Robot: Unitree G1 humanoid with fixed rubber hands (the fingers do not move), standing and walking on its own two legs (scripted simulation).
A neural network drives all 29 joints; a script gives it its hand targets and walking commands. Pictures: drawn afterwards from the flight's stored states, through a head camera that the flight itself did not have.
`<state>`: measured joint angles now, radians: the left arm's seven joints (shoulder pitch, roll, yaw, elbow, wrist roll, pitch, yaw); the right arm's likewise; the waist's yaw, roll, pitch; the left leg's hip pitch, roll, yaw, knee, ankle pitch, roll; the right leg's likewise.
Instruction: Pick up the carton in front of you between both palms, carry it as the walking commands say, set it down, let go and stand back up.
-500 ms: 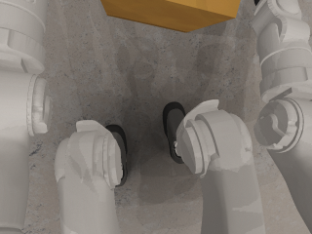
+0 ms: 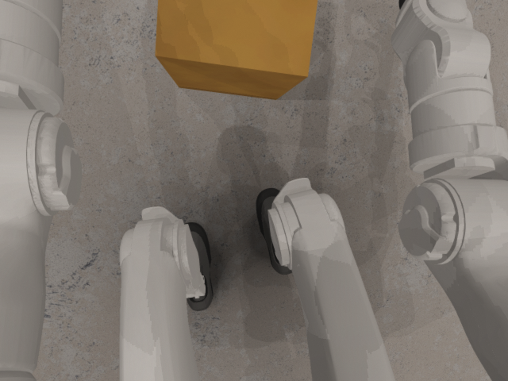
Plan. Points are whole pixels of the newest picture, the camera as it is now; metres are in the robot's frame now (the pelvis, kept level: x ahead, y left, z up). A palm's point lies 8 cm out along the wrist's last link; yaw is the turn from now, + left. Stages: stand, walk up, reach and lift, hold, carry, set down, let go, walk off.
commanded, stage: set down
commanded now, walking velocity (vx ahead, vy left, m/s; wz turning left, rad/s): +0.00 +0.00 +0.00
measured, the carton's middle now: (236, 23) +0.59 -0.07 -0.32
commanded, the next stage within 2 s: let go in 0.56 s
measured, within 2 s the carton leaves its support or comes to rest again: neither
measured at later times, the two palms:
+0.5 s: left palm out of the picture +0.63 +0.14 +0.06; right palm out of the picture +0.52 -0.25 +0.06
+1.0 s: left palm out of the picture +0.48 +0.15 +0.15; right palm out of the picture +0.42 -0.26 +0.17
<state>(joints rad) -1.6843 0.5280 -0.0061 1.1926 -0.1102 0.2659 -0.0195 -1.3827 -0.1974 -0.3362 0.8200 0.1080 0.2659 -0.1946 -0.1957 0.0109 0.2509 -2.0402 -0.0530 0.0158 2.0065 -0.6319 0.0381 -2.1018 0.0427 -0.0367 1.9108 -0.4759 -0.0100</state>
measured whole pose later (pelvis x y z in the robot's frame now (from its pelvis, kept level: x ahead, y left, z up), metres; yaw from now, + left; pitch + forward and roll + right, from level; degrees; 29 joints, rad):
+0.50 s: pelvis +0.03 +0.00 +0.15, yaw +1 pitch +48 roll -1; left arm -1.46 0.47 0.11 1.03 0.02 0.30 -0.06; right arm -1.14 -0.16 -0.43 0.68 0.05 0.29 -0.09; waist -0.19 0.02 -0.01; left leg -1.76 -0.07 -0.03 1.38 -0.46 0.02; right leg -1.80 0.04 -0.01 1.30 -0.34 0.00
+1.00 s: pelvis +0.06 -0.02 +0.27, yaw +3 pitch +33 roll +1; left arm -0.71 0.16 0.25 0.70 0.10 0.17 0.09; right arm -0.53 -0.19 -0.21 0.55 -0.06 0.16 0.11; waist -0.13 -0.01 0.01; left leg -1.12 -0.07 -0.06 0.86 -0.31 0.00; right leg -1.18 0.03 0.01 0.84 -0.23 -0.04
